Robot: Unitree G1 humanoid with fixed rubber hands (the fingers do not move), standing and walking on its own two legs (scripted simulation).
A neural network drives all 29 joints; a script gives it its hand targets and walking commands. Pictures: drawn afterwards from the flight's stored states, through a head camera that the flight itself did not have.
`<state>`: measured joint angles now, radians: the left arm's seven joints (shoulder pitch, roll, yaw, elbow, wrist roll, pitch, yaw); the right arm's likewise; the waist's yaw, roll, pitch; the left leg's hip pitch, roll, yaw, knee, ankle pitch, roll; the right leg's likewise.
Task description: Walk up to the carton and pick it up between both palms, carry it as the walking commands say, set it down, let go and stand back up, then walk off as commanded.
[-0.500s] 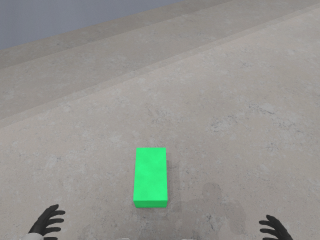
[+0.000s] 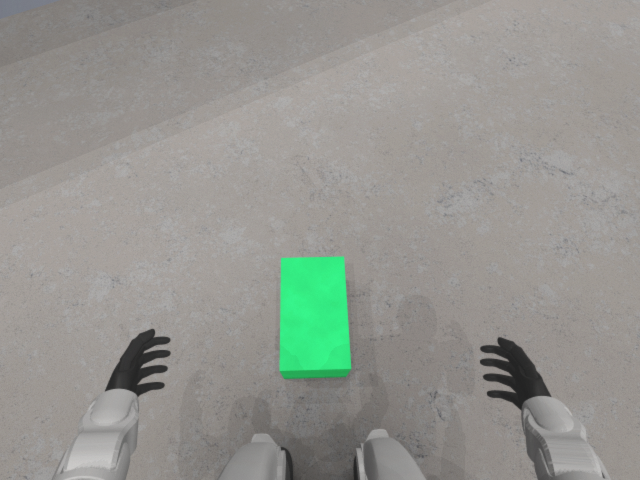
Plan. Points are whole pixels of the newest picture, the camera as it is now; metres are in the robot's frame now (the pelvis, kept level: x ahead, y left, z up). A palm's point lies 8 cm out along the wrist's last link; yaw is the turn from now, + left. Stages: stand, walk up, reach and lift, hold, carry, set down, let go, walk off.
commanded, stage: reach and lift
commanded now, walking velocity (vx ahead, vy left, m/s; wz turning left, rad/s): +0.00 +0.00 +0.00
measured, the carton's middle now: (313, 318) +0.47 -0.01 -0.65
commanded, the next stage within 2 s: none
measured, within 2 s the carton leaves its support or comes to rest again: neither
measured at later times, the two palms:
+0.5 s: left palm (174, 328) +0.33 +0.20 -0.14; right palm (463, 320) +0.33 -0.23 -0.15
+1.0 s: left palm (212, 270) +0.44 +0.17 -0.19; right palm (418, 269) +0.44 -0.19 -0.20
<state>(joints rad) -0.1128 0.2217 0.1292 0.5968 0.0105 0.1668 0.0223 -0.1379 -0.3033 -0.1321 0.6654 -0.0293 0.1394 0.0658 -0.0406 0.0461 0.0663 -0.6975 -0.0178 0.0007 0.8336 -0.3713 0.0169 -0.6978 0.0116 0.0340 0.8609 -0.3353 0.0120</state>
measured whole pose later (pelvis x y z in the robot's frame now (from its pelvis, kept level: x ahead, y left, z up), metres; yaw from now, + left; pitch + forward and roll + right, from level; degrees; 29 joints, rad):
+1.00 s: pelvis -0.04 -0.02 -0.06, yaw +1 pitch +44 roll -1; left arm -1.02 0.17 0.29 0.83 0.04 0.09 0.03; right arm -1.00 -0.15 -0.33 0.80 -0.05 0.07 -0.08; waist 0.02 0.05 0.00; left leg -1.46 -0.03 -0.04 1.00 -0.28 -0.01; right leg -1.44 0.02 0.02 1.01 -0.30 0.01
